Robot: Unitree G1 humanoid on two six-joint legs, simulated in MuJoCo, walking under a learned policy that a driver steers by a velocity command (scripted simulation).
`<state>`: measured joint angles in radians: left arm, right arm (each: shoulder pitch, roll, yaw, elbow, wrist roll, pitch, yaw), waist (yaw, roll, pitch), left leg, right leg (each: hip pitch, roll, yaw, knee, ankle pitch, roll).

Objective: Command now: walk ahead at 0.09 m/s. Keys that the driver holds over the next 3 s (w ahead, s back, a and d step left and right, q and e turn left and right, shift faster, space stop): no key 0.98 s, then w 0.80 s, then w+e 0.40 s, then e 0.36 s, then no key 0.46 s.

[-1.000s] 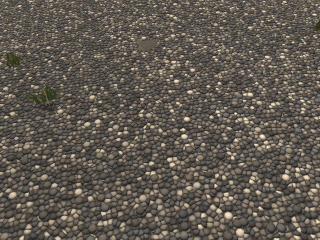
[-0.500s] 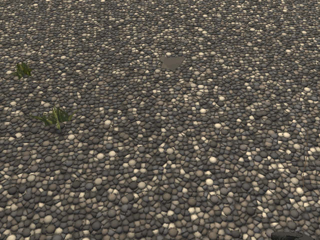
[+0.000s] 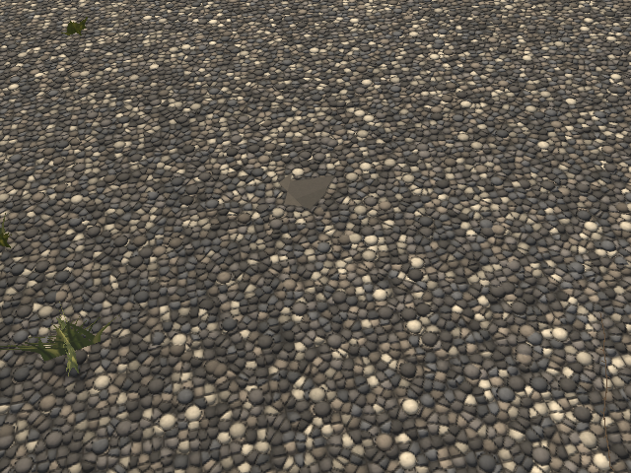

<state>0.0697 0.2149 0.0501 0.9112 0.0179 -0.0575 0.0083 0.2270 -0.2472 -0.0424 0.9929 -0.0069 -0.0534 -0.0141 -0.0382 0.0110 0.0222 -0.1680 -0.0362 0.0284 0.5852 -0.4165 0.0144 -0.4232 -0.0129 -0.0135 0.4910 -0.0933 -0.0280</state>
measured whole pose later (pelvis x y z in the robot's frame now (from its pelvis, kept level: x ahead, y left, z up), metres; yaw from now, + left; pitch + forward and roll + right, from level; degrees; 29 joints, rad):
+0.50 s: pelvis +0.05 +0.01 +0.00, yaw +0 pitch -1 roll +0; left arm 0.09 0.22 0.05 1.04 0.00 0.00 0.02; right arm 0.26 -0.20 -0.03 1.07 -0.01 -0.01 -0.03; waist -0.01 0.00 0.04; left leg -0.13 0.01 0.02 0.52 -0.38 0.00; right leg -0.32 0.00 -0.01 0.53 -0.19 -0.01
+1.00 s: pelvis +0.05 +0.02 +0.00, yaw -1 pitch -1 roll +0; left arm 0.11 0.21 0.05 1.12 0.00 0.02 0.04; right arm 0.31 -0.18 -0.02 1.09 -0.01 -0.02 -0.03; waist 0.00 0.00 0.04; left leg -0.10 0.00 0.04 0.48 -0.36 0.01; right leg -0.30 -0.01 0.00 0.50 -0.18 0.00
